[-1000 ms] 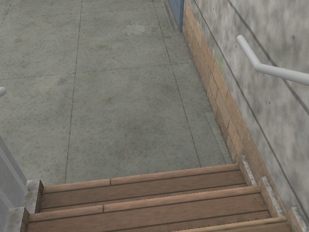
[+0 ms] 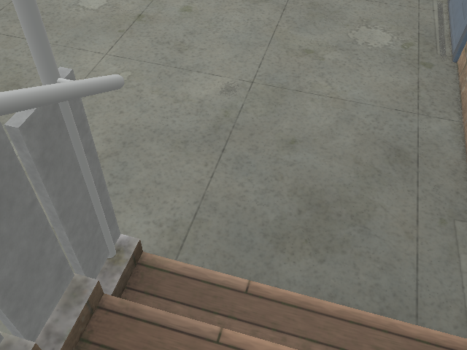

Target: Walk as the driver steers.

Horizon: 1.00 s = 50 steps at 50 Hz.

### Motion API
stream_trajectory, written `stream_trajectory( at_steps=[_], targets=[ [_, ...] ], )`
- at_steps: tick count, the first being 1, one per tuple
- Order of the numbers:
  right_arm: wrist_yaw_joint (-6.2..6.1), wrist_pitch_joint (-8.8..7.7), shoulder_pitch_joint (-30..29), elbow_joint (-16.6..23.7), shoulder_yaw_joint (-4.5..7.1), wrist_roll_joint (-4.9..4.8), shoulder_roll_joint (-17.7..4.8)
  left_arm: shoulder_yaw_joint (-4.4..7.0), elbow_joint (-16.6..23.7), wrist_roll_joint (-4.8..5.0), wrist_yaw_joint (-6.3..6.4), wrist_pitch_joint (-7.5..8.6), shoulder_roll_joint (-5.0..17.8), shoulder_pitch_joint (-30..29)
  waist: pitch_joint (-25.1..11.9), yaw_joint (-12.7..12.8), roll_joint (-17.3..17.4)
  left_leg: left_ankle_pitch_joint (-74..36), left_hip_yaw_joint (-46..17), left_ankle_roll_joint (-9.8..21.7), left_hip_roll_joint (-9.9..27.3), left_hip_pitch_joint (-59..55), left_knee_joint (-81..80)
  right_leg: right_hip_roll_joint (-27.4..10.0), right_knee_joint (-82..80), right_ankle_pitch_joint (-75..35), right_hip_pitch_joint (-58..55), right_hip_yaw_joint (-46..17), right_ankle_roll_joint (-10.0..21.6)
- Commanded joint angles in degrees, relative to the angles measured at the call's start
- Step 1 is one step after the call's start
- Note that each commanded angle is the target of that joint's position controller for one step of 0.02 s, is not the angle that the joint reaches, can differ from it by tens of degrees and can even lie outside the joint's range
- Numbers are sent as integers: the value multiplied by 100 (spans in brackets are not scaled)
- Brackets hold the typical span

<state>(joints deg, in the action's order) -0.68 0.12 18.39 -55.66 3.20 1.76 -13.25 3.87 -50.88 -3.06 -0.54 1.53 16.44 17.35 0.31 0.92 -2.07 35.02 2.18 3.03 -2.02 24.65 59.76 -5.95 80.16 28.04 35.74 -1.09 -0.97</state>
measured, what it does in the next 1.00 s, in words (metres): goes down, turning right: right foot 0.17 m lower, then left foot 0.17 m lower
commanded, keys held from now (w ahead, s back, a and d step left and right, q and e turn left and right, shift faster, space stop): w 0.10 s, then w+e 0.90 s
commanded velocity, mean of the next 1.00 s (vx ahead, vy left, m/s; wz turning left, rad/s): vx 0.49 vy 0.00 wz -0.32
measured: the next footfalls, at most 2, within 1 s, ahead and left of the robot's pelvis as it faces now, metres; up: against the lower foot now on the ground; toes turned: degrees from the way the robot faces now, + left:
right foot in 0.26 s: +0.25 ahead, -0.08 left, -0.17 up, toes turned -1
left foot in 0.78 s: +0.60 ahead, +0.07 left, -0.34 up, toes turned -17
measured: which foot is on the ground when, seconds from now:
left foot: down 0.00-0.26, up 0.28-0.76, down 0.78-1.00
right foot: up 0.00-0.24, down 0.26-0.78, up 0.80-1.00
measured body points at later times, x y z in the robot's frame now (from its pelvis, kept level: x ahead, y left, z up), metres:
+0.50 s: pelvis +0.26 -0.02 -0.13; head +0.26 -0.04 +0.32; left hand +0.20 +0.22 -0.27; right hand +0.36 -0.26 -0.27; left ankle +0.39 +0.13 -0.77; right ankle +0.21 -0.08 -0.84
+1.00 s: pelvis +0.54 +0.01 -0.29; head +0.55 +0.03 +0.16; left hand +0.70 +0.24 -0.44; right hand +0.43 -0.22 -0.42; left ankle +0.56 +0.08 -1.01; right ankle +0.55 -0.14 -0.89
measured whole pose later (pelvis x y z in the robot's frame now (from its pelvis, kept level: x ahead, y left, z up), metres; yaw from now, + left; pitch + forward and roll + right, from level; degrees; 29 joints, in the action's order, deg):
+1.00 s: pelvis +0.54 +0.01 -0.29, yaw -22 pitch -1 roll +0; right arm -0.9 -5.4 25.5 -55.3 2.9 0.3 -11.1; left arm 3.8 -51.6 -2.8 0.1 -1.6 14.4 14.5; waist 0.9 1.9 -3.1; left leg 21.3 6.6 4.4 -1.9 15.4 37.3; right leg 0.1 78.6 9.4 44.6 -3.4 3.8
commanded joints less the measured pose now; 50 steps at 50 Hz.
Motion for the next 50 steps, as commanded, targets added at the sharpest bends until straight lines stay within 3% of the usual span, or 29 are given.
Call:
stream_trajectory(
  at_steps=[1, 3, 6, 9, 11, 12, 13, 14, 15, 17, 18, 19, 20, 22, 24, 26, 30, 34, 36, 38, 39, 40, 41, 42, 43, 44, 45, 47, 50],
  targets=[
    [31, -284, 23, 163, 128, 146, -693, 161, 94, -47, 38, -15, 428, 74, 444, 168, 112, -679, -2555, 1012, 1361, 141, -1820, 182, -719, -2177, 1188, -345, 161],
    [57, -478, 26, 138, 75, -13, -498, 50, 172, 1, -22, -93, 82, -72, 362, 354, 327, -277, -1737, 820, 742, 1297, -1739, 531, -1792, -3712, -13, 200, 279],
    [-29, -530, -39, 169, 151, -99, -699, -124, 468, 22, -159, -71, -105, -834, 328, 243, 594, 324, -1404, 763, 642, 1537, -1762, 777, -3383, -4937, -1298, 430, 275],
    [-160, -335, 375, 1, 140, 5, -585, -163, 562, 314, -131, -42, -39, -1092, 584, -210, 1070, -735, -1115, 670, 780, 561, -1119, 644, -4754, -4745, -1846, 435, 375],
    [-234, -281, 828, -190, 121, 121, -496, -92, 253, 220, 1, 31, 105, -333, 600, -134, 724, -1810, -864, 692, 728, -154, 158, 590, -5722, -4304, -2374, 517, 525],
    [-293, -229, 849, -238, 118, 130, -460, -10, -166, 156, 16, 15, 195, 893, 345, 407, 628, -3112, -731, 822, 677, -434, 1693, 343, -6620, -4195, -2992, 99, 828],
    [-176, -250, 448, -288, 158, 115, -537, 159, -601, 222, 18, -39, 418, 2350, -473, 1226, -64, -2815, 33, 697, 168, 159, 4399, 445, -6115, -4789, -4526, 452, 994],
    [-73, -256, 831, -6, 48, -8, 170, 89, -715, 223, -141, -8, 634, 2350, -540, 492, -1020, 1296, 117, 541, -401, 2433, 6682, -495, -4162, -7128, -5542, -759, 1158],
    [-89, -259, 1119, 328, 3, -11, -47, 10, -520, 338, -231, 21, 567, 2024, -666, 32, -719, 272, -339, 691, 127, 3415, 5818, -843, -4100, -6780, -5693, -1615, 1107],
    [-89, -218, 437, 450, 37, 102, -442, 125, -396, 259, -129, -2, 729, 1490, -396, 154, -794, -200, -491, 318, 436, 4231, 5025, -1634, -5483, -1708, -4501, -3411, 2297],
    [-130, -193, -236, 463, 103, 197, -648, -68, -300, 185, -53, 52, 199, 1074, 240, 12, 233, -967, -787, 155, 663, 4203, 4339, -1459, -5622, -1380, -3540, -3366, 2178],
    [-154, -157, -320, 516, 137, 131, -685, -154, -270, 72, -40, 202, 187, 874, 599, -258, 156, -1740, -860, -36, 802, 3584, 2791, -1219, -5509, -1857, -2395, -3263, 2030],
    [-122, -106, -659, 589, 101, 68, -538, -209, -246, 136, 82, 300, 54, 658, 971, -405, 286, -2503, -775, -324, 788, 2711, 1253, -671, -5662, -2491, -1245, -2518, 1819],
    [16, 35, -475, 364, 8, 285, -105, -62, -376, 193, 143, 267, 451, 972, 317, -281, -371, -2934, -318, -451, 534, 1345, 520, -274, -5581, -3479, -990, -2113, 1780],
    [71, 42, -253, 295, 25, 88, -208, -55, -288, 276, 135, 195, 394, 1016, 0, -371, -532, -3649, -221, -342, 458, 1023, 610, -150, -5272, -4084, -1196, -1979, 1615],
    [74, -79, -1440, 659, 153, 54, -570, -101, -466, 305, 178, 243, 116, 1614, 353, 57, 20, -4697, -741, -253, 650, 2557, -490, -60, -4732, -2345, -2444, -2511, 1681],
    [231, -218, -1999, 925, -16, 143, -32, -93, -167, 270, 246, 272, 115, 1159, 248, 264, -25, -6336, -413, -322, 175, 696, -1993, 560, -4152, -1143, -1215, -2157, 1494],
    [205, -327, -2211, 1324, -72, -84, 24, -126, -115, 142, 255, 90, 66, 1302, 585, 676, -401, -5332, -570, -353, 122, 292, -3197, 701, -3541, -1622, -1570, -2376, 1467],
    [65, -462, -1764, 1334, -62, -186, -73, -135, -233, 13, 390, -58, -18, 1475, 597, 700, -466, -5801, -729, -318, 315, -325, -4281, 911, -2599, -1740, -1909, -2221, 1327],
    [-11, -471, -307, 840, 67, -184, -238, -84, -319, 14, 409, -141, 250, 1491, 257, 29, 150, -6081, -413, -252, 498, -1701, -5070, 1067, -768, -1936, -1839, -1828, 1350],
    [-9, -406, 436, 592, 188, -116, -552, -28, -325, 54, 331, -128, 295, 1576, -90, -233, 555, -5764, -767, -148, 854, -3038, -4674, 1247, 740, -449, -831, -1567, 1288],
    [24, -332, 1359, 488, 227, -14, -838, -42, -362, 280, 215, -12, -63, 1767, -905, -462, 1039, -7641, -1036, 96, 1559, -4771, -2585, 1734, 3031, 2530, 724, -931, 1116],
    [116, -352, 1450, 590, 166, -19, -794, -92, -67, 441, 285, 28, -87, 2202, -1365, -171, 1096, -6957, -1626, 199, 2287, -5637, -1633, 1244, 3610, 2352, 1967, -709, 1060],
    [142, -348, 1365, 661, 272, -161, -1032, -169, 80, 357, 317, 14, -16, 1880, -1465, -303, 1669, -3908, -2597, 764, 2794, -5210, -2426, 1002, 4003, 1693, 2687, -307, 908],
    [91, -386, 1130, 589, 350, -259, -1016, -136, 288, 174, 316, -45, 98, 826, -799, -498, 1723, -470, -3264, 1267, 2834, -3995, -3813, 869, 4023, 559, 3157, 49, 864],
    [45, -422, 680, 733, 200, -248, -496, -8, 351, 6, 269, -119, 398, 197, 38, -401, 1001, -198, -2970, 1302, 2486, -2585, -4211, 612, 3392, -87, 2792, -125, 855],
    [65, -507, 270, 784, 50, -34, -314, 119, 248, 88, 210, -186, 543, 214, 803, 25, 453, -1057, -2366, 1063, 2212, -1066, -4208, 347, 1512, -937, 2016, -643, 732],
    [-52, -695, 297, 507, 15, -158, -168, 56, 87, 82, 73, -276, 124, 159, 1074, 432, 292, -2842, -1455, 570, 1791, 312, -3854, 319, -318, -2271, 996, -874, 424],
    [-56, -679, 954, 229, 104, -153, -611, -16, 24, -33, -13, -389, -294, 123, 219, 303, 938, -5046, -1256, 629, 1916, -535, -3424, 433, -583, -2486, 949, -568, 413]
  ],
)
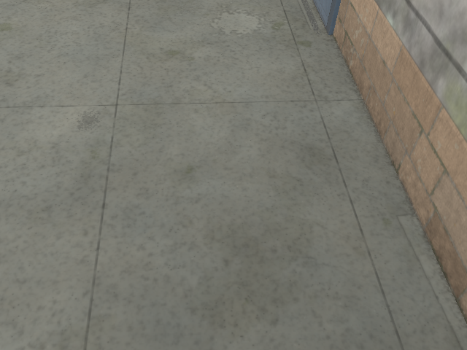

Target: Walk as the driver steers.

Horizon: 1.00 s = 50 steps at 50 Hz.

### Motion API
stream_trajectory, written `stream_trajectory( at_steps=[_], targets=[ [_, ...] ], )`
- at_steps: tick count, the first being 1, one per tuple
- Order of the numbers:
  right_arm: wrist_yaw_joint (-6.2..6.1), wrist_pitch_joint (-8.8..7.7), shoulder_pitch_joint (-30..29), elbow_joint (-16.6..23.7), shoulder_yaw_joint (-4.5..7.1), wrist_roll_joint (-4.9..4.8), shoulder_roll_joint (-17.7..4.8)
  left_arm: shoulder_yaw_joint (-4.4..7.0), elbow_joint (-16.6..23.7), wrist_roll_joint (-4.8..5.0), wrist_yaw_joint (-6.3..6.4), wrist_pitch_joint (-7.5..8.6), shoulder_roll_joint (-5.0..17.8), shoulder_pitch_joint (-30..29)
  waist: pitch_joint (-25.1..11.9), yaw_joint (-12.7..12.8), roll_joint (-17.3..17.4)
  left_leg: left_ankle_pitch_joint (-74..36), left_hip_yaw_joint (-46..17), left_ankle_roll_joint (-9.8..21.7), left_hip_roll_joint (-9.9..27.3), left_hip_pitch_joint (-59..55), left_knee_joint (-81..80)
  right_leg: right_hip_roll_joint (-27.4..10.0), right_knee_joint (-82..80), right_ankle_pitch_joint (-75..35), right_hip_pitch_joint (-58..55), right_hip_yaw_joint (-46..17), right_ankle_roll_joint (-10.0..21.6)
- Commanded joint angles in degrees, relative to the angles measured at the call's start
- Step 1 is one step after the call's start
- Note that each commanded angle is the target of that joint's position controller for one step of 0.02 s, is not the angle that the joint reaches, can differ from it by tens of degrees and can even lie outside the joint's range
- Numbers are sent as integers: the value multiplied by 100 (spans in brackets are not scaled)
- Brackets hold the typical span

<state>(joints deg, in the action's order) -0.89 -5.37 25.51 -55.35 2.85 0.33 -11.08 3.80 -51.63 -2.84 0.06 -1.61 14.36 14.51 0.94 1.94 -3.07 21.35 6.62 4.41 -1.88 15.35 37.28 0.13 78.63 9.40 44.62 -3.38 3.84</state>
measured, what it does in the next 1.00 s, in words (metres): goes down: right foot 0.17 m lower, then left foot 0.17 m lower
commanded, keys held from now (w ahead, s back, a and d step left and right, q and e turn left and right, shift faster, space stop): w+e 0.26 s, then w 0.16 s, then q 0.58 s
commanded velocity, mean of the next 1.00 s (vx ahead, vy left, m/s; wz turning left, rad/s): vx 0.32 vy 0.00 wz -0.07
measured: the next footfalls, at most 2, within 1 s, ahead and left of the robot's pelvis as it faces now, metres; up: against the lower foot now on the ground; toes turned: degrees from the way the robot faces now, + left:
right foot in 0.38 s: +0.34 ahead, -0.11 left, -0.17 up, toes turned -16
left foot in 1.00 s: +0.61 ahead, +0.09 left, -0.34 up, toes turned +3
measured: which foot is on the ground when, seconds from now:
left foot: down 0.00-0.40, up 0.42-0.98, down 1.00-1.00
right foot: up 0.00-0.36, down 0.38-1.00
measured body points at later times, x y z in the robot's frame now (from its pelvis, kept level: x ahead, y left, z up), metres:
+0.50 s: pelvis +0.26 -0.04 -0.16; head +0.29 -0.06 +0.28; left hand +0.45 +0.13 -0.30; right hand +0.10 -0.22 -0.31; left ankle +0.15 +0.11 -0.66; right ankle +0.30 -0.10 -0.89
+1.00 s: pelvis +0.46 +0.00 -0.29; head +0.47 +0.02 +0.16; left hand +0.40 +0.24 -0.44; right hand +0.66 -0.25 -0.38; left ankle +0.59 +0.09 -1.03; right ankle +0.30 -0.10 -0.88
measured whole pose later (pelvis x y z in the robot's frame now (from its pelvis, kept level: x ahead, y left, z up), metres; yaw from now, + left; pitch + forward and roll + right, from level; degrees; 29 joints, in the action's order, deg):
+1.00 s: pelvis +0.46 +0.00 -0.29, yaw -1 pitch -2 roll -5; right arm 3.6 -0.8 0.7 -48.4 4.4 1.1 -15.0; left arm 2.6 -56.3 -2.8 3.4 1.9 11.1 24.8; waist 3.1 5.3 2.7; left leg -18.8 0.4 3.3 3.4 20.8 22.1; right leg -4.5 76.2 49.3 14.8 13.6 1.1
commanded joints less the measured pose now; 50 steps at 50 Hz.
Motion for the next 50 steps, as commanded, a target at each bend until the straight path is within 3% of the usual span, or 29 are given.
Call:
stream_trajectory(
  at_steps=[1, 4, 7, 8, 12, 14, 16, 18, 19, 20, 21, 22, 23, 24, 25, 26, 27, 29, 30, 31, 33, 35, 38, 42, 44, 45, 47, 49, 50],
  targets=[
    [25, -120, 178, 270, 178, 8, -933, 47, 16, 2, -65, -93, 64, 513, -203, 256, 1151, -3375, -1590, 395, 1848, 94, -988, -149, -265, -1106, 35, -284, 51],
    [12, -77, 220, 196, 66, -12, -466, 144, 109, 37, -103, -63, 244, -344, 177, 112, 814, -1252, -1264, 37, 1383, -440, -831, -214, -1232, -2114, 773, -507, 226],
    [-74, -143, 534, 1, 12, 52, -426, 86, 137, 19, -143, 141, 156, -1026, 571, -203, 511, -644, -992, -92, 1355, -131, -381, -31, -2528, -3356, 387, -390, 144],
    [-101, -153, 886, -106, -6, 215, -451, 15, 255, 64, -210, 149, -19, -1429, 784, -401, 408, -460, -889, -5, 1381, 89, -464, 107, -2748, -3761, 245, 27, 178],
    [-95, -110, 1371, -327, -59, 295, -466, -127, 593, 188, -325, 255, -158, -2336, 1021, -1048, 678, -1262, -502, 15, 1426, -644, 310, 64, -4324, -3878, 5, 662, 181],
    [-188, 20, 1410, -516, -140, 247, -278, -199, 672, 265, -395, 394, -242, -2567, 1127, -1174, 751, -1649, -374, -24, 1381, -389, 745, 49, -4896, -3755, -829, 897, 150],
    [-276, 179, 1235, -592, -118, 138, -427, -242, 515, 231, -344, 393, -203, -2030, 1122, -978, 787, -2417, -340, 80, 1456, -223, 1246, 63, -4998, -3082, -1646, 992, 227],
    [-284, 260, 1202, -680, -51, 198, -640, -76, -66, 247, -193, 360, 210, -367, 167, -248, 689, -3747, -406, 301, 1478, -617, 2896, -106, -5760, -2528, -3394, 508, 413],
    [-264, 258, 1107, -720, -117, 131, -551, -57, -449, 128, -173, 424, 273, 385, 9, 184, 399, -3374, -87, 277, 1154, -389, 4254, -8, -6472, -3437, -4219, 848, 471],
    [-252, 295, 1212, -759, -68, 129, -474, 86, -637, 17, -171, 434, 675, 793, -136, 251, -162, 508, 64, 289, 606, 986, 6296, -601, -6213, -4085, -5618, 35, 778],
    [-259, 274, 1719, -613, -82, -151, -94, 104, -645, 20, -178, 416, 837, 1326, -1382, 86, -699, 3198, -235, 117, 470, 3076, 7753, -1856, -3354, -7345, -8067, -690, 1284],
    [-256, 221, 1281, -282, -58, -203, -493, 30, -484, 223, -213, 408, 593, 1409, -1956, 398, -312, 2610, -721, 114, 720, 4020, 7155, -2245, -3796, -6115, -8408, -1238, 1520],
    [-228, 224, 807, -132, -16, -156, -579, 68, -373, 171, -160, 363, 637, 1224, -1585, 471, -263, 2275, -717, 91, 663, 4411, 7107, -2368, -4571, -3840, -7606, -1526, 1793],
    [-197, 310, 458, -151, 21, 91, -591, 60, -379, 158, -22, 322, 536, 843, -1018, 240, -53, 1792, -658, -39, 634, 4350, 6938, -2320, -5118, -2250, -6291, -1751, 1817],
    [-172, 355, 389, -193, 73, 270, -658, -101, -248, 266, 18, 443, 164, 371, -501, -43, 674, 411, -1203, -100, 662, 3593, 5522, -2116, -5184, -2837, -4917, -1210, 1462],
    [-141, 491, 494, -303, -2, 255, -275, -145, -255, 229, 26, 475, 138, 54, 36, -405, 607, -131, -1049, -248, 703, 2532, 4320, -1830, -5488, -3046, -3326, -668, 1277],
    [-103, 579, 398, -284, -12, 226, -121, -144, -357, 203, 84, 514, 79, 31, 334, -526, 379, -592, -1137, -391, 623, 1927, 3578, -1573, -5658, -3068, -2437, -351, 1147],
    [-64, 696, 473, -321, -27, 277, -52, -156, -494, 254, 126, 575, 83, 155, 47, -614, 205, -852, -1025, -427, 520, 1301, 3214, -1566, -5434, -4322, -2162, -216, 1188],
    [-40, 732, 657, -310, 34, 224, -194, -77, -436, 219, 94, 591, 306, 34, -176, -754, -148, -1536, -818, -337, 402, 1197, 3335, -1497, -5218, -4650, -2266, -20, 1105],
    [2, 712, 678, -342, 53, 162, -196, -69, -405, 214, 65, 582, 312, 57, -263, -760, -202, -1671, -807, -268, 417, 1292, 3311, -1458, -5071, -4428, -2369, 83, 1029],
    [119, 664, -418, 123, 195, 265, -436, -51, -634, 259, 104, 632, 211, 522, 94, -425, -213, -2615, -1335, -132, 540, 2552, 2660, -1356, -4938, -2596, -3174, -137, 858],
    [224, 631, -826, 289, 225, 178, -453, -46, -706, 147, 137, 611, 141, 777, 317, -312, -154, -3170, -1416, -129, 541, 2903, 1972, -1390, -4707, -1813, -3265, -105, 951],
    [278, 597, -1575, 618, 210, 257, -419, -86, -691, 78, 193, 629, 127, 997, 281, -120, -49, -3978, -1427, -169, 422, 2911, 1417, -1547, -4184, -1006, -3259, -222, 856],
    [320, 575, -2648, 1046, 157, 193, -368, -90, -513, 44, 262, 561, 252, 1196, 533, 265, 52, -4214, -998, -321, 365, 2483, 113, -1578, -3657, 389, -3073, -132, 683],
    [426, 550, -2866, 1106, 129, 88, -297, -54, -380, 20, 318, 510, 352, 1182, 670, 343, 174, -4303, -921, -357, 443, 2123, -433, -1647, -3414, 848, -2840, -175, 600],
    [465, 507, -2833, 1073, 106, 3, -280, -6, -320, 12, 323, 473, 420, 1104, 766, 337, 123, -4219, -816, -362, 486, 1822, -779, -1620, -3245, 862, -2738, -101, 558],
    [500, 502, -2426, 888, 136, 14, -424, 23, -296, 0, 363, 403, 388, 1142, 757, 266, 156, -4022, -588, -263, 510, 1015, -1258, -1598, -2581, 715, -2562, 100, 520],
    [451, 472, -1325, 436, 250, 72, -620, 23, -275, -11, 372, 318, 348, 1011, 287, -321, 596, -4233, -271, -29, 388, -280, -1937, -1372, -791, 455, -2484, 633, 469],
    [425, 453, -291, 12, 370, 152, -920, 26, -225, 22, 363, 318, 323, 939, -360, -751, 937, -4256, -438, 155, 429, -1938, -1971, -993, 754, 1164, -1740, 865, 379]
  ],
)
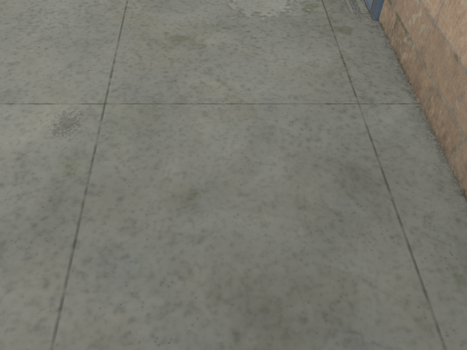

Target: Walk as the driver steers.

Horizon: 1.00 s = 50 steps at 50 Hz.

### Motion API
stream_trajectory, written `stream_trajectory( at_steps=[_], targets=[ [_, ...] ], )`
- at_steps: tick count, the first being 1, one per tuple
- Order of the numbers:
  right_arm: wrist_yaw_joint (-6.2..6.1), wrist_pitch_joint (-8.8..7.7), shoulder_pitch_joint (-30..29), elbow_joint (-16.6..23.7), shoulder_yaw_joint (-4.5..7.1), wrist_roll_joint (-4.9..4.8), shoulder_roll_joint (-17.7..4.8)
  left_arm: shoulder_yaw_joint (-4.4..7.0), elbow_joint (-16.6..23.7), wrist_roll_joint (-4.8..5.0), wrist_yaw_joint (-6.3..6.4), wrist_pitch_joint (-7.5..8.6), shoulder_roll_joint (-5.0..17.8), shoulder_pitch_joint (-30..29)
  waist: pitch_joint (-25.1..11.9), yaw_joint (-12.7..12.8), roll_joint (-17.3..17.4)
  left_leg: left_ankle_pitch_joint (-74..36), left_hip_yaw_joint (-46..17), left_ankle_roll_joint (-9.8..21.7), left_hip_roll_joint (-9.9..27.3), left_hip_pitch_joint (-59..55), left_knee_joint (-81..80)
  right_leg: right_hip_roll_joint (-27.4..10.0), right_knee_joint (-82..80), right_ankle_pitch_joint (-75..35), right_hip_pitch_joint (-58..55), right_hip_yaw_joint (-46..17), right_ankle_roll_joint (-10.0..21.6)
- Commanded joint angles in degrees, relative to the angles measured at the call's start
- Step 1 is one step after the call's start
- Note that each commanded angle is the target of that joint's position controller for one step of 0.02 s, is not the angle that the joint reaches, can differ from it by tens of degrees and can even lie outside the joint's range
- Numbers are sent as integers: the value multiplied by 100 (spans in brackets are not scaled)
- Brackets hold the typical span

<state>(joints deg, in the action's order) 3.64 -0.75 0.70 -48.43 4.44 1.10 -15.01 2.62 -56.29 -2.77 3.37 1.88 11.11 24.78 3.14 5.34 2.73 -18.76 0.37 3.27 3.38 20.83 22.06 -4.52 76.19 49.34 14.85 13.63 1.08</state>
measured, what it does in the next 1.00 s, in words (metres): steps to the right: right foot 0.17 m higher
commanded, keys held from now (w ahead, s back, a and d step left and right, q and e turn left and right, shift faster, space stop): q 0.28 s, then no key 0.72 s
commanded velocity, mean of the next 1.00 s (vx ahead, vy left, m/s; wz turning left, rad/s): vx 0.01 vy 0.00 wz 0.28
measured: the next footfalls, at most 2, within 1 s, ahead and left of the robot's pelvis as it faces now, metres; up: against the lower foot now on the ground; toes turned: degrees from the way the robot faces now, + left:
right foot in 0.82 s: -0.02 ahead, -0.22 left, +0.17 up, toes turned +15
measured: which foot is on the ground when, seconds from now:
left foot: down 0.00-0.82, up 0.84-1.00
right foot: down 0.00-0.00, up 0.02-0.80, down 0.82-1.00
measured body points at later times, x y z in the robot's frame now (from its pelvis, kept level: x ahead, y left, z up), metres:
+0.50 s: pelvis +0.03 -0.01 -0.06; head +0.04 +0.04 +0.39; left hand +0.24 +0.21 -0.13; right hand +0.13 -0.24 -0.16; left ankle +0.11 +0.09 -0.77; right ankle +0.09 -0.12 -0.51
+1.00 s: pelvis -0.01 -0.15 +0.04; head -0.01 -0.18 +0.49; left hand -0.08 +0.10 -0.08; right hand +0.23 -0.35 -0.06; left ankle +0.11 +0.06 -0.54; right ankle -0.06 -0.23 -0.60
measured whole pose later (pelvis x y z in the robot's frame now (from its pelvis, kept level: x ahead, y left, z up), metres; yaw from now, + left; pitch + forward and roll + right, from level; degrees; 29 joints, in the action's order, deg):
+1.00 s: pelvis -0.01 -0.15 +0.04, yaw +14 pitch -1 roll +2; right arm -1.8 0.8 7.6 -38.0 4.3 2.1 -15.6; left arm -1.1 -44.0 -2.1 0.1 -3.8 13.1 27.2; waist -0.8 0.8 2.7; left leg 11.4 -17.3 -1.0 -15.1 52.4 78.1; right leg 2.6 69.4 44.7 24.2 1.6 4.8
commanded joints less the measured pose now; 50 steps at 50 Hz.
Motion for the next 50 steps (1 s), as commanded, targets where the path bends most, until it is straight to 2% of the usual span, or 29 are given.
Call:
stream_trajectory(
  at_steps=[1, 2, 3, 4, 5, 6, 7, 8, 9, 10, 12, 18, 25, 31, 33, 36, 37, 38, 39, 40, 41, 42, 43, 44, 45, 46, 47, 48, 50],
  targets=[
    [-32, -29, 2579, -803, 319, 144, -1110, 117, 290, 190, -13, -35, 293, 86, -1003, -1040, 1190, -3697, -242, 507, 633, -3917, 992, 392, 3898, 481, 2891, -89, 325],
    [-21, 12, 2703, -542, 322, 13, -1400, 57, 748, 418, -34, -53, 280, 28, -1940, -1009, 966, -5517, -1487, 1136, 1669, -5091, 1970, 319, 5099, 716, 4494, -639, 226],
    [-126, 100, 2576, -336, 327, -166, -1349, 33, 1026, 336, -25, -104, 518, -519, -2335, -1253, 365, -4463, -2057, 1512, 2060, -4879, 1435, 316, 5311, 29, 5103, -759, 159],
    [-346, 157, 2213, -112, 281, -157, -1287, -67, 1314, 169, 23, -120, 361, -850, -2355, -1154, 386, -1783, -2655, 1829, 2344, -4292, 699, 337, 5093, -711, 5452, -1032, 39],
    [-481, 231, 1659, 22, 186, -91, -957, -100, 1217, -25, 24, -180, 277, -1055, -1790, -948, 75, 318, -2695, 1801, 2069, -3245, 264, 161, 4738, -1387, 5389, -1336, 20],
    [-522, 245, 1381, 186, 49, -21, -706, -94, 1208, -63, -20, -308, 366, -1066, -1353, -729, 51, 1015, -2564, 1672, 1745, -1991, 135, 159, 4227, -2042, 4827, -1397, 5],
    [-516, 241, 1258, 257, -9, 75, -653, -102, 1224, -91, -26, -447, 329, -1159, -1072, -597, 6, 978, -2464, 1613, 1533, -1080, 77, 333, 4247, -2215, 4489, -1315, -10],
    [-521, 185, 1249, 243, -85, 79, -611, -115, 1368, -130, -8, -513, 305, -1335, -887, -501, -211, 976, -2406, 1500, 1387, -489, 172, 396, 4210, -2598, 4392, -1490, -73],
    [-511, 131, 1127, 282, -142, 82, -631, -129, 1410, -101, -16, -552, 311, -1267, -865, -312, -261, 1184, -2106, 1252, 939, -17, 223, 474, 3706, -3180, 4228, -1489, -160],
    [-512, 83, 1143, 284, -147, 95, -707, -156, 1507, -108, 2, -570, 195, -1363, -884, -312, -113, 738, -2221, 1209, 830, 91, 394, 622, 4037, -3209, 4381, -1425, -275],
    [-619, 64, 1345, 284, -225, 32, -615, -282, 1903, -96, -28, -603, -28, -1912, -818, -442, -106, 1491, -2299, 1095, 523, 48, 590, 762, 3612, -3644, 4974, -1389, -503],
    [-750, 129, 1992, 591, -361, 63, -449, -339, 2580, -93, -6, -732, -129, -2728, -988, -903, 252, 3220, -3137, 837, 449, -1032, 423, 950, 3879, -3381, 6036, -1510, -825],
    [-804, 161, 2197, 950, -301, 87, -422, -358, 3166, 10, -85, -840, -47, -3140, -748, -1114, 260, 3938, -3301, 1331, 480, -1094, 40, 1045, 4293, -2958, 5522, -1495, -842],
    [-812, 98, 2197, 1187, -136, 67, -623, -319, 3497, 120, -126, -878, 199, -3072, -874, -1149, 69, 3089, -3081, 1550, 579, -1187, -185, 1052, 4538, -2655, 4661, -1379, -747],
    [-787, 44, 2087, 1248, -36, 109, -863, -284, 3575, 149, -122, -838, 321, -2870, -1035, -1097, 427, 2150, -3104, 1689, 830, -1349, -364, 990, 5084, -2127, 4198, -1476, -621],
    [-842, 7, 1888, 1334, 33, 56, -939, -277, 3847, 164, -147, -830, 521, -3022, -1097, -1116, 387, 1911, -2903, 1521, 881, -1418, -357, 725, 4842, -1610, 3872, -1753, -465],
    [-796, 72, 1585, 1463, -25, 85, -914, -321, 3774, 295, -206, -801, 432, -2752, -1211, -945, 107, 1732, -2464, 1403, 710, -1006, -645, 665, 3676, -1339, 3120, -1249, -380],
    [-756, 117, 1278, 1532, 11, 91, -999, -378, 3753, 300, -291, -773, 408, -2475, -1180, -741, 261, 1989, -2098, 1135, 536, -451, -939, 510, 2395, -1186, 2151, -1116, -230],
    [-720, 146, 1091, 1485, 131, -39, -1311, -436, 3542, 298, -421, -731, 245, -1711, -1276, -467, 937, 2124, -1682, 869, 501, 747, -1719, 667, 1433, 395, 192, -1013, 268],
    [-645, 140, 1048, 1485, 219, -189, -1465, -358, 3320, 263, -525, -759, 549, -910, -1209, -253, 1384, 2963, -1534, 715, 399, 1485, -1910, 854, 690, 959, -1129, -1055, 530],
    [-613, 184, 931, 1384, 238, -238, -1244, -201, 2808, 223, -545, -805, 882, 443, -768, 432, 498, 4260, -1362, 478, 133, 2142, -531, 1003, -919, 806, -1773, -1278, 598],
    [-601, 182, 315, 1503, 67, -101, -481, -202, 2202, 272, -572, -779, 961, 1581, 552, 1233, -1492, 6433, -1377, 248, -609, 4259, 2357, 583, -2746, 262, -1520, -3143, 551],
    [-446, -68, -832, 2381, -33, 132, -206, -46, 2205, 595, -369, -507, 1737, 1436, 1811, 1250, -3146, 6803, -2102, -78, -1704, 6993, 3489, -1002, -5117, -2725, -714, -7237, 423],
    [-542, -310, -734, 2365, -78, 219, 22, -149, 2299, 497, -128, -240, 1667, 489, 1971, 466, -2310, 6012, -3096, -242, -1677, 6766, 4125, -1442, -5527, -4259, 160, -8314, 482],
    [-604, -326, 252, 1999, -100, 137, 174, -160, 2561, 89, -89, -175, 1519, -1085, 1384, -726, -1960, 5041, -3043, -289, -1804, 5800, 4691, -1354, -4997, -4439, 789, -7329, 529],
    [-624, -215, 865, 1595, -3, 246, -156, -146, 2625, -132, -153, -189, 1261, -1855, 754, -1232, -1504, 4226, -2655, -359, -1846, 4503, 5405, -918, -4207, -4341, 1560, -5964, 516],
    [-626, -32, 1252, 1233, 141, 215, -490, -178, 2502, -137, -225, -200, 1024, -2153, 353, -1533, -888, 3204, -2093, -405, -1838, 3433, 5978, -630, -3522, -4270, 2247, -4618, 360],
    [-600, 141, 1577, 1025, 226, 127, -698, -153, 2453, -72, -322, -241, 959, -2354, -98, -1741, -608, 2614, -1655, -467, -1807, 2559, 6324, -443, -3404, -4036, 2629, -3778, 273],
    [-489, 399, 1531, 955, 163, 39, -583, -107, 2380, 151, -367, -338, 964, -2354, -323, -1681, -575, 2010, -1202, -532, -1663, 2013, 6862, -284, -3639, -3245, 2671, -3076, 364]
  ],
)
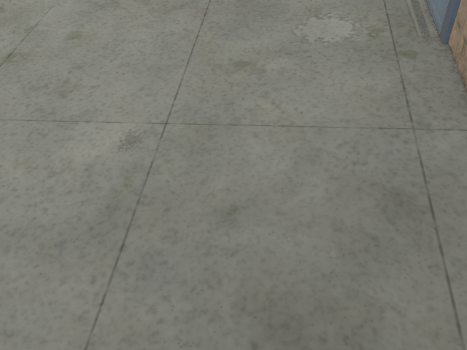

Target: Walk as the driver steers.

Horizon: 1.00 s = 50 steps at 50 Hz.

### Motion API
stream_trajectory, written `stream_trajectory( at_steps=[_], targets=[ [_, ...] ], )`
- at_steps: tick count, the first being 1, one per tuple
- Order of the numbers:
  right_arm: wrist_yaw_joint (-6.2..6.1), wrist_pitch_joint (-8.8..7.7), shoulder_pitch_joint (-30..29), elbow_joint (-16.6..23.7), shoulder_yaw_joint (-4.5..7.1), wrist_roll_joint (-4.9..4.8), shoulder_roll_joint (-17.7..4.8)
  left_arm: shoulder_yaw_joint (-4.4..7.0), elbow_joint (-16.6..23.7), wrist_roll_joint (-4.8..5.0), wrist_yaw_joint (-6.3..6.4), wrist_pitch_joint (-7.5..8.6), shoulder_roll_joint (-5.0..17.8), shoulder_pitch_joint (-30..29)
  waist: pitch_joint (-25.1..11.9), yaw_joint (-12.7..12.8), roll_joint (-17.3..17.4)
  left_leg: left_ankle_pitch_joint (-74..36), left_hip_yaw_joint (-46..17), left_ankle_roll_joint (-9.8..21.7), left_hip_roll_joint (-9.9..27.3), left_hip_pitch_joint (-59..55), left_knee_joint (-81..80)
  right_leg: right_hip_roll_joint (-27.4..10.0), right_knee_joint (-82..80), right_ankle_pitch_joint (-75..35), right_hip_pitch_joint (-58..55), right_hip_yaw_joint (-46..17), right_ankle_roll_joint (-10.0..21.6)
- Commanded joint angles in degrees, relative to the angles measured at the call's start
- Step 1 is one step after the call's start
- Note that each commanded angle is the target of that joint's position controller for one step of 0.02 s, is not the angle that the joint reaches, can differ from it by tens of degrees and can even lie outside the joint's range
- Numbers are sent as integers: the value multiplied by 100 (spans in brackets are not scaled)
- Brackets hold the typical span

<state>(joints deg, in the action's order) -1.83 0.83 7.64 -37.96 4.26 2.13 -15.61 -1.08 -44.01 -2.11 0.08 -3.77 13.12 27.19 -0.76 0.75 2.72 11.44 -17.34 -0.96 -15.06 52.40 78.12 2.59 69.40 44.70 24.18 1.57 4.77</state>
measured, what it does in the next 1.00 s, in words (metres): goes down: left foot 0.17 m lower, then right foot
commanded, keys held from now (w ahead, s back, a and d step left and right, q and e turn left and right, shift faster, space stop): no key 1.00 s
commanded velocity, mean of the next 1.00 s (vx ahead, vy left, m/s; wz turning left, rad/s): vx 0.00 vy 0.00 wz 0.01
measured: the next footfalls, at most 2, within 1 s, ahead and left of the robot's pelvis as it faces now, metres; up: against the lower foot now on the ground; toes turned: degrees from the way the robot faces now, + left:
left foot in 0.56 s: +0.22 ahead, +0.10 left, -0.17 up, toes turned +0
right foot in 0.92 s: +0.24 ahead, -0.10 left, -0.17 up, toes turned +2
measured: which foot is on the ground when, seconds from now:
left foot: up 0.00-0.54, down 0.56-1.00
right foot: down 0.00-0.58, up 0.60-0.90, down 0.92-1.00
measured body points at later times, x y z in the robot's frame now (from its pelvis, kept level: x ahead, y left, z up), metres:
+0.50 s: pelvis +0.07 +0.00 +0.00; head +0.08 +0.00 +0.45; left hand +0.01 +0.25 -0.14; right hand +0.25 -0.22 -0.11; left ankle +0.20 +0.10 -0.72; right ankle -0.07 -0.07 -0.64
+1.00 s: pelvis +0.17 +0.01 -0.08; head +0.16 +0.00 +0.37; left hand +0.24 +0.24 -0.22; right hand +0.16 -0.20 -0.24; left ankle +0.18 +0.10 -0.81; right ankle +0.20 -0.10 -0.81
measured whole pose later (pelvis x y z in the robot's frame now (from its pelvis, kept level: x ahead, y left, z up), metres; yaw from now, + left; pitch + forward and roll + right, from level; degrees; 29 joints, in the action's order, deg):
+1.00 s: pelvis +0.17 +0.01 -0.08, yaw +0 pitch -1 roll +1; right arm -0.4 -0.7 21.8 -57.5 -0.6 1.2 -8.2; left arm 0.0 -56.6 -1.2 1.3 0.2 9.4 12.7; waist -1.1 -1.8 0.2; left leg 14.0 0.9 2.7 -4.1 13.8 28.9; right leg -0.3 32.2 14.4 16.9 -1.6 0.4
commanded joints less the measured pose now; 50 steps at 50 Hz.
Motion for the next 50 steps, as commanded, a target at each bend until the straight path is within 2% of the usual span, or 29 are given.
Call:
stream_trajectory(
  at_steps=[1, 3, 6, 10, 14, 15, 19, 23, 25, 26, 27, 28, 29, 30, 31, 32, 33, 34, 35, 36, 37, 39, 41, 42, 45, 47, 48, 49, 50],
  targets=[
    [121, 295, 656, -78, 115, -80, -427, 262, 1045, 146, -19, 204, 746, -2340, 143, -1035, -454, -1209, 705, -76, 256, -1095, 1272, -943, -3073, -2516, 1468, -1684, 90],
    [254, 326, 269, -90, 57, -2, -357, 286, 677, 132, 26, 207, 777, -1395, 274, -516, -282, -1381, 870, -20, 365, -759, 838, -840, -3137, -2394, 486, -1444, 275],
    [305, 305, -353, -72, 23, 111, -248, 347, 147, -8, 139, 311, 829, -127, 294, 206, -644, -1050, 768, -173, 404, 122, -22, -863, -3127, -3127, -1384, -1455, 397],
    [203, 204, -429, -346, 78, 80, -387, 429, -226, -83, 204, 454, 859, 540, 163, 550, -1183, -86, 279, -309, 539, 970, -795, -1094, -3065, -5336, -3180, -1892, 338],
    [157, 111, -623, -581, 42, 65, -353, 470, -418, -71, 212, 590, 813, 689, 220, 558, -919, -22, 285, -159, 702, 1008, -1319, -1176, -2910, -5825, -3101, -2172, 454],
    [208, 111, -846, -481, -11, 76, -276, 490, -342, -48, 216, 593, 865, 357, 361, 453, -623, -745, 509, -160, 656, 651, -1923, -1002, -2819, -4868, -2435, -1969, 581],
    [417, 6, -786, -707, -206, 12, 73, 403, -421, 95, 123, 672, 643, -277, 344, 190, -478, -2896, 954, 15, 955, -1559, -3642, -737, -2867, -3062, -634, -1851, 671],
    [413, -119, -723, -821, -265, -135, 46, 329, -755, -29, 119, 669, 505, -223, 672, 219, -533, -3469, 1182, 218, 1549, -2596, -4839, -803, -2336, -2523, -199, -1889, 722],
    [404, -182, -616, -917, -285, -225, 41, 313, -906, -123, 163, 572, 423, 3, 854, 377, -476, -3411, 1344, 261, 1775, -3007, -5737, -766, -1928, -2722, -280, -1825, 678],
    [400, -202, -335, -1072, -277, -203, 60, 312, -978, -130, 183, 505, 418, 119, 903, 372, -327, -3387, 1570, 282, 1785, -3514, -6230, -692, -1630, -2920, -185, -1722, 640],
    [389, -212, 288, -1379, -247, -98, 57, 304, -1050, -91, 166, 451, 390, 267, 781, 264, 2, -3357, 1889, 315, 1674, -4427, -6569, -497, -1015, -3046, 56, -1436, 599],
    [378, -217, 1051, -1737, -182, -53, -75, 291, -1145, -93, 101, 446, 299, 487, 474, 119, 387, -3529, 1888, 297, 1788, -5470, -6564, -135, -27, -2277, 490, -1014, 522],
    [396, -223, 1972, -2025, -110, -30, -395, 326, -1193, 74, 58, 455, 159, 797, -255, -65, 1073, -6206, 1182, 612, 2688, -7323, -4946, 342, 1859, 611, 1871, -395, 241],
    [423, -224, 2229, -1971, -164, -151, -293, 317, -1243, 269, 169, 379, 248, 953, -979, -163, 639, -6673, 546, 994, 3310, -7841, -4193, 367, 3347, 1425, 2417, -271, 181],
    [384, -219, 1984, -1860, -176, -295, -255, 300, -1232, 174, 202, 324, 290, 788, -1047, -120, 284, -5216, 157, 1308, 3510, -7148, -4495, 168, 3757, 830, 2597, -399, 153],
    [234, -253, 1171, -1545, -237, -268, -237, 291, -1028, 73, 165, 389, 366, 336, -889, 12, 198, -2878, 63, 1771, 3535, -6152, -5147, -24, 3172, -716, 2506, -453, 37],
    [60, -287, 805, -1492, -191, -155, -332, 269, -884, -80, 157, 380, 332, -354, -673, -98, 489, -708, -663, 2088, 3796, -5137, -5853, -144, 2792, -1790, 2449, -692, -104],
    [8, -294, 584, -1424, -313, -90, -55, 307, -836, -122, 137, 329, 477, -749, -302, 5, 150, -231, -574, 1995, 3550, -4185, -6185, -261, 2453, -2255, 2032, -661, -210],
    [-10, -318, 555, -1433, -373, -18, 57, 312, -894, -115, 109, 280, 396, -753, -155, 73, 174, -561, -425, 1922, 3378, -3600, -6184, -236, 2230, -2370, 1640, -650, -288],
    [-22, -320, 521, -1409, -409, -19, 99, 284, -995, -38, 61, 229, 246, -601, 162, 243, -163, -811, 126, 1800, 3021, -2859, -6336, -428, 1050, -3004, 1099, -623, -389],
    [-51, -364, 673, -1483, -440, -45, 169, 224, -990, -54, 41, 215, 42, -723, 314, 209, -25, -1068, 305, 1703, 2819, -2739, -6211, -441, 307, -3326, 912, -590, -494],
    [-29, -328, 949, -1564, -440, -41, 200, 139, -1017, -26, 54, 235, -166, -789, 91, 58, 399, -746, 776, 1261, 2274, -3119, -6123, -390, -1687, -3113, 289, -336, -515],
    [-5, -261, 1221, -1629, -404, -61, 93, 138, -1061, 127, 105, 207, -120, -928, 39, -72, 755, 15, 657, 1169, 2263, -2965, -6239, -237, -2378, -2764, -424, -192, -492],
    [24, -230, 1291, -1633, -399, -71, 95, 157, -1081, 169, 125, 198, -41, -948, 61, -82, 701, 600, 515, 1140, 2343, -2824, -6327, -193, -2633, -2756, -701, -145, -473],
    [95, -154, 1353, -1632, -429, -63, 198, 189, -1174, 75, 132, 247, 11, -819, 460, 118, 177, 1484, 248, 865, 2397, -2227, -6313, -315, -3839, -3146, -1601, -259, -327],
    [127, -230, 1456, -1638, -451, -55, 352, 183, -1197, -26, 173, 424, 154, -564, 462, 146, -238, 1149, 448, 469, 2136, -1998, -5897, -1070, -4406, -3505, -2246, -1077, -275],
    [166, -228, 1716, -1674, -447, -154, 490, 218, -1277, 57, 162, 435, 302, -860, 562, -161, -1069, 401, 1027, 432, 1712, -2606, -5835, -1224, -4509, -3180, -1409, -1341, -90],
    [156, -204, 1634, -1791, -414, -113, 379, 181, -1253, 122, 123, 458, 69, -952, 529, -94, -808, 60, 1085, 395, 1714, -3375, -5646, -1109, -4705, -2728, -875, -1302, -107],
    [154, -185, 1646, -1840, -396, -89, 373, 190, -1263, 145, 108, 495, 84, -988, 520, -101, -678, -102, 1056, 388, 1745, -3657, -5560, -981, -4717, -2862, -737, -1149, -173]
  ],
)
